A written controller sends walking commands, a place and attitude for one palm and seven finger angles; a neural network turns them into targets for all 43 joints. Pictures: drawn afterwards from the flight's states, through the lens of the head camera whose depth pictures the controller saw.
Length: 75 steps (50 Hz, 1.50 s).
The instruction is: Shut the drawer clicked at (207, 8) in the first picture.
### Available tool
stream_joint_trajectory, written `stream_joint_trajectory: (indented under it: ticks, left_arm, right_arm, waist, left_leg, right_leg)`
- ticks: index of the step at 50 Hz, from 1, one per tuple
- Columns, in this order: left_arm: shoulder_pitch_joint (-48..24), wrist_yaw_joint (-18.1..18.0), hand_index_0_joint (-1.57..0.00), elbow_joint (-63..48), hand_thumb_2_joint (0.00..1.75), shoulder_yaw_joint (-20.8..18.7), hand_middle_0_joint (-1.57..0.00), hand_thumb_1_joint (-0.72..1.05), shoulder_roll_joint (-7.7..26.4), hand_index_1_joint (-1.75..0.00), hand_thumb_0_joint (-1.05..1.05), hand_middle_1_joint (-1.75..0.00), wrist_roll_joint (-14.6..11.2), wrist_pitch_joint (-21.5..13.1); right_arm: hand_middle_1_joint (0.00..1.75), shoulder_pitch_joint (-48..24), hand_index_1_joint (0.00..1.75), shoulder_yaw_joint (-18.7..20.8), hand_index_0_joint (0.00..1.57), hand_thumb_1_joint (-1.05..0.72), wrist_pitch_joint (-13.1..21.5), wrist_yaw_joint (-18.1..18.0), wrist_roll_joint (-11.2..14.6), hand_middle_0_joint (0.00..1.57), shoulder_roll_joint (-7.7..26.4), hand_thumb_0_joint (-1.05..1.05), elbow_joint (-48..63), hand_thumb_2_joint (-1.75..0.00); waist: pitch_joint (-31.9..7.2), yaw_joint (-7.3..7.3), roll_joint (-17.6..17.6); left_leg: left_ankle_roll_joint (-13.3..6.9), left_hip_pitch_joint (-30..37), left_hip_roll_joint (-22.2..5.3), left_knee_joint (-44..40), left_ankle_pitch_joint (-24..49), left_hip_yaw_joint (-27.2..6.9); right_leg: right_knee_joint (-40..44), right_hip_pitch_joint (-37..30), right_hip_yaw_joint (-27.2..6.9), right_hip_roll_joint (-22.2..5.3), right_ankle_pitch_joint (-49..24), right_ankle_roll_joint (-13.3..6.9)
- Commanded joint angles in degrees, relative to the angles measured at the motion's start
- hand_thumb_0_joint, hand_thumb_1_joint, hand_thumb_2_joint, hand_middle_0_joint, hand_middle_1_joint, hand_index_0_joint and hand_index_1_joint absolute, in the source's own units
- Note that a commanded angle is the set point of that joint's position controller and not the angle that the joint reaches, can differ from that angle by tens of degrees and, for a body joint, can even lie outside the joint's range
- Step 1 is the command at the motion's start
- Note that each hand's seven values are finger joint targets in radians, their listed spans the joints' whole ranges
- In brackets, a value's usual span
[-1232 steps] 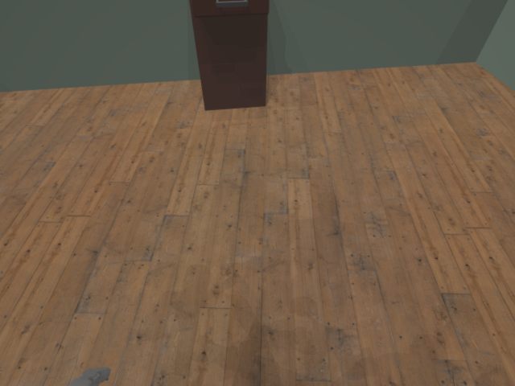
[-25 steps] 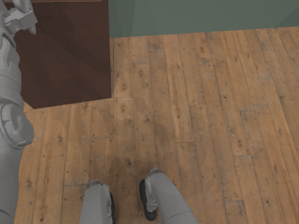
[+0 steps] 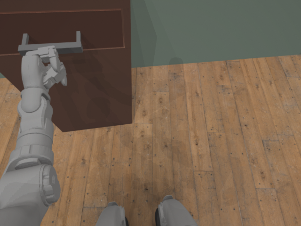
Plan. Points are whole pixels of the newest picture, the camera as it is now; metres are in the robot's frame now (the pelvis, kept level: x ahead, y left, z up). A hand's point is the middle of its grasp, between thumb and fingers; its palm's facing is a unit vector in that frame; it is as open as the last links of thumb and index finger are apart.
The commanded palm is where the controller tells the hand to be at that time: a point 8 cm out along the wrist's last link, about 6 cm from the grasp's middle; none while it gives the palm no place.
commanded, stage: draw the hand back to the body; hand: left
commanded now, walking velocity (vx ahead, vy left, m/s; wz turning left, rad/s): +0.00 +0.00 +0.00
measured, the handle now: (52, 42) +0.60 +0.23 +0.05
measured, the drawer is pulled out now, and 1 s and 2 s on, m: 0.00 0.00 0.00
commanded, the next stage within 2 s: step back with the hand held close in 1.22 s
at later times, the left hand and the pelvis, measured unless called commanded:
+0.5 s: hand (22, 125) +0.32 +0.20 +0.15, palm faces +0.19 -0.96 -0.19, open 3.3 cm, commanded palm +0.28 +0.25 +0.16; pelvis +0.01 -0.02 +0.06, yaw +3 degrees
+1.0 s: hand out of the picture +0.18 +0.23 +0.23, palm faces +0.43 -0.83 -0.35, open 3.2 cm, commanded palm +0.12 +0.26 +0.25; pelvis +0.00 -0.02 +0.08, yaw +3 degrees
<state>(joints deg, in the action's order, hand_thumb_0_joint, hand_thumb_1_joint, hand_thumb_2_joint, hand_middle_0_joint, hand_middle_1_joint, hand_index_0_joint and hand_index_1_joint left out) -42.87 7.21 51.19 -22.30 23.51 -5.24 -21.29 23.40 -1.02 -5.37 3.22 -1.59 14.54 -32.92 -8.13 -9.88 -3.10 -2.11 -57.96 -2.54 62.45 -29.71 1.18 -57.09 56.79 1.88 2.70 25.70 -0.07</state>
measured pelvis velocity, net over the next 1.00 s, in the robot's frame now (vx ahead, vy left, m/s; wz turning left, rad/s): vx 0.00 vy -0.02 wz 0.06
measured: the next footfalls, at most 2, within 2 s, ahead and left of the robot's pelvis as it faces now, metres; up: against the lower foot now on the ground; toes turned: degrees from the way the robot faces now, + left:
none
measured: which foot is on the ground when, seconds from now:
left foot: down 0.00-1.00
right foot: down 0.00-1.00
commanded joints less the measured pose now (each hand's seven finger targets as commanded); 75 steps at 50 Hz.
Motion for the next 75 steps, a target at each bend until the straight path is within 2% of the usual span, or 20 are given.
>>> stream_joint_trajectory:
  ticks: [1,4,6,9,13,17,18,20,23,32,38,47,52,58,62,67,68,69,70,75]
  left_arm:
    - [-6.27,1.22,-1.40,-25.14,0.90,2.65,-1.40,0.90,8.37,-1.60,0.00,-1.60,-4.45,-0.49]
    - [-4.82,0.04,-1.40,-27.92,0.90,1.99,-1.40,0.90,8.19,-1.60,0.00,-1.60,-6.17,1.32]
    - [-3.86,-0.39,-1.40,-29.14,0.90,4.63,-1.40,0.90,4.75,-1.60,0.00,-1.60,-6.42,1.10]
    - [0.69,0.40,-1.40,-32.21,0.90,6.27,-1.40,0.90,3.82,-1.60,0.00,-1.60,-6.13,0.26]
    - [7.68,3.86,-1.40,-34.29,0.90,9.24,-1.40,0.90,1.39,-1.60,0.00,-1.60,-7.49,1.93]
    - [12.95,5.51,-1.40,-38.30,0.90,6.29,-1.40,0.90,3.56,-1.60,0.00,-1.60,-10.12,5.37]
    - [14.14,-0.77,-1.40,-44.90,0.90,6.14,-1.40,0.90,10.29,-1.60,0.00,-1.60,-2.99,6.55]
    - [19.27,-5.65,-1.40,-48.54,0.90,9.22,-1.40,0.90,4.30,-1.60,0.00,-1.60,-2.39,9.32]
    - [23.36,-9.17,-1.40,-51.39,0.90,8.36,-1.40,0.90,5.81,-1.60,0.00,-1.60,-1.10,11.96]
    - [34.73,-12.44,-1.40,-64.50,0.90,9.48,-1.40,0.90,3.16,-1.60,0.00,-1.60,0.30,14.52]
    - [47.78,-12.67,-1.40,-72.72,0.90,6.35,-1.40,0.90,4.25,-1.60,0.00,-1.60,0.25,14.26]
    - [61.52,-13.32,-1.40,-86.53,0.90,1.61,-1.40,0.90,5.15,-1.60,0.00,-1.60,0.82,12.70]
    - [69.58,-13.51,-1.40,-91.37,0.90,-0.86,-1.40,0.90,5.73,-1.60,0.00,-1.60,0.92,11.85]
    - [65.55,-13.56,-1.40,-85.12,0.90,1.98,-1.40,0.90,2.88,-1.60,0.00,-1.60,1.55,12.48]
    - [65.38,-14.27,-1.40,-87.97,0.90,0.32,-1.40,0.90,4.53,-1.60,0.00,-1.60,1.84,11.61]
    - [66.57,-14.62,-1.40,-90.98,0.90,-0.14,-1.40,0.90,4.98,-1.60,0.00,-1.60,1.97,11.47]
    - [56.23,-15.22,-1.40,-95.97,0.90,-10.59,-1.40,0.90,14.87,-1.60,0.00,-1.60,2.06,7.87]
    - [66.83,-14.52,-1.40,-88.34,0.90,-5.51,-1.40,0.90,7.40,-1.60,0.00,-1.60,2.06,7.86]
    - [70.34,-14.06,-1.40,-86.44,0.90,-3.28,-1.40,0.90,5.13,-1.60,0.00,-1.60,2.29,8.35]
    - [75.55,-13.72,-1.40,-85.79,0.90,-2.39,-1.40,0.90,3.74,-1.60,0.00,-1.60,2.40,7.35]
  right_arm:
    - [0.30,6.84,0.30,3.81,0.20,-0.90,0.90,-0.76,2.31,0.20,8.98,0.00,6.13,-0.90]
    - [0.30,4.68,0.30,3.88,0.20,-0.90,1.53,-2.27,3.10,0.20,9.10,0.00,5.77,-0.90]
    - [0.30,3.47,0.30,3.59,0.20,-0.90,2.35,-2.82,3.14,0.20,8.51,0.00,5.44,-0.90]
    - [0.30,1.66,0.30,3.46,0.20,-0.90,3.51,-3.21,3.23,0.20,8.08,0.00,5.26,-0.90]
    - [0.30,-1.66,0.30,3.22,0.20,-0.90,4.51,-3.62,3.87,0.20,7.97,0.00,6.64,-0.90]
    - [0.30,-6.95,0.30,2.49,0.20,-0.90,5.53,-4.69,4.67,0.20,7.79,0.00,9.23,-0.90]
    - [0.30,-11.14,0.30,3.04,0.20,-0.90,4.47,-5.52,4.54,0.20,6.96,0.00,10.17,-0.90]
    - [0.30,-13.41,0.30,2.37,0.20,-0.90,4.70,-6.67,4.35,0.20,5.79,0.00,11.27,-0.90]
    - [0.30,-15.48,0.30,1.91,0.20,-0.90,4.71,-7.82,4.31,0.20,5.99,0.00,10.49,-0.90]
    - [0.30,-19.24,0.30,0.32,0.20,-0.90,7.96,-8.99,3.29,0.20,4.88,0.00,9.03,-0.90]
    - [0.30,-20.58,0.30,0.37,0.20,-0.90,9.87,-8.46,2.39,0.20,4.69,0.00,8.15,-0.90]
    - [0.30,-20.59,0.30,0.85,0.20,-0.90,12.59,-7.98,1.46,0.20,3.67,0.00,7.72,-0.90]
    - [0.30,-20.10,0.30,1.35,0.20,-0.90,14.26,-7.95,1.43,0.20,3.65,0.00,7.94,-0.90]
    - [0.30,-19.28,0.30,1.75,0.20,-0.90,14.43,-8.66,1.49,0.20,4.31,0.00,6.43,-0.90]
    - [0.30,-19.43,0.30,1.65,0.20,-0.90,15.16,-8.79,1.06,0.20,4.00,0.00,6.62,-0.90]
    - [0.30,-19.48,0.30,1.35,0.20,-0.90,16.32,-8.51,0.85,0.20,3.75,0.00,6.38,-0.90]
    - [0.30,-18.66,0.30,0.51,0.20,-0.90,14.90,-8.07,1.27,0.20,4.74,0.00,9.42,-0.90]
    - [0.30,-19.09,0.30,1.56,0.20,-0.90,13.68,-8.13,0.96,0.20,4.29,0.00,7.20,-0.90]
    - [0.30,-19.06,0.30,1.99,0.20,-0.90,12.63,-7.61,0.88,0.20,4.64,0.00,7.30,-0.90]
    - [0.30,-18.66,0.30,3.41,0.20,-0.90,9.78,-6.92,1.19,0.20,5.08,0.00,8.32,-0.90]
  waist:
    - [-32.58,4.31,-2.37]
    - [-24.39,3.68,0.32]
    - [-20.40,3.29,0.20]
    - [-19.38,4.47,-4.70]
    - [-17.37,5.15,-2.66]
    - [-14.33,7.44,0.01]
    - [-16.67,10.04,0.38]
    - [-10.86,9.22,1.41]
    - [-6.98,9.72,3.51]
    - [-1.03,10.96,-0.21]
    - [2.87,12.34,1.91]
    - [4.20,13.45,-1.09]
    - [5.31,14.03,1.14]
    - [12.75,12.49,2.62]
    - [6.35,13.79,1.01]
    - [4.95,14.20,-2.14]
    - [12.05,11.54,-4.94]
    - [11.92,11.10,0.59]
    - [11.74,10.86,2.13]
    - [4.52,10.44,1.57]
  left_leg:
    - [0.70,29.42,0.52,-9.80,44.63,-2.31]
    - [0.31,27.93,0.98,-12.91,35.73,-1.43]
    - [0.38,29.04,1.25,-14.44,33.86,-1.24]
    - [0.75,33.74,1.18,-15.25,37.64,-1.48]
    - [0.68,35.48,1.33,-17.25,36.09,-1.88]
    - [0.50,33.44,2.21,-20.57,28.16,-1.31]
    - [0.48,36.97,2.45,-23.55,27.79,-0.49]
    - [0.62,37.30,2.13,-26.37,23.95,-0.39]
    - [0.22,38.73,1.76,-29.42,23.00,-0.42]
    - [0.19,48.70,1.70,-37.27,22.05,-0.72]
    - [0.25,50.15,1.66,-40.08,23.89,-0.46]
    - [0.45,52.81,1.82,-40.96,25.20,-0.30]
    - [0.54,52.77,1.64,-40.74,25.50,-0.42]
    - [0.26,52.17,1.65,-41.51,19.95,-0.38]
    - [0.21,53.80,1.75,-41.66,22.19,-0.85]
    - [0.81,53.68,1.83,-41.39,26.01,-0.93]
    - [0.14,48.88,1.81,-41.62,20.62,-2.15]
    - [-0.13,48.26,1.59,-40.28,20.89,-2.66]
    - [-0.11,48.92,1.50,-40.15,22.23,-2.49]
    - [0.19,48.86,0.07,-41.09,29.22,-1.98]
  right_leg:
    - [7.87,-27.82,0.76,0.95,-37.91,-0.83]
    - [10.91,-29.01,0.49,0.90,-33.79,-0.53]
    - [12.10,-28.82,0.70,0.82,-32.07,-0.55]
    - [12.71,-28.78,0.53,0.32,-32.27,-0.93]
    - [14.39,-31.43,0.70,0.04,-31.44,-1.12]
    - [16.59,-36.10,0.70,-0.56,-29.25,-1.23]
    - [19.38,-39.38,-2.19,-2.06,-26.29,-2.03]
    - [22.04,-39.42,-1.65,-2.27,-23.38,-1.52]
    - [25.21,-42.75,-1.89,-2.54,-22.59,-1.45]
    - [33.24,-47.56,-1.54,-2.72,-19.62,-1.43]
    - [37.14,-50.73,-1.49,-2.61,-20.30,-1.27]
    - [39.65,-52.15,-1.90,-2.79,-20.14,-1.22]
    - [40.18,-52.03,-2.02,-2.37,-20.17,-1.14]
    - [43.16,-46.97,-2.29,-2.35,-12.51,-0.77]
    - [40.89,-51.10,-1.95,-2.79,-15.14,-1.09]
    - [39.72,-53.29,-2.21,-2.66,-20.47,-1.43]
    - [42.97,-47.68,-8.43,-4.31,-21.76,-1.58]
    - [43.36,-45.43,-8.23,-5.63,-21.05,-1.50]
    - [43.87,-44.43,-8.24,-5.58,-21.11,-1.45]
    - [39.83,-48.08,-5.05,-5.32,-28.22,-0.44]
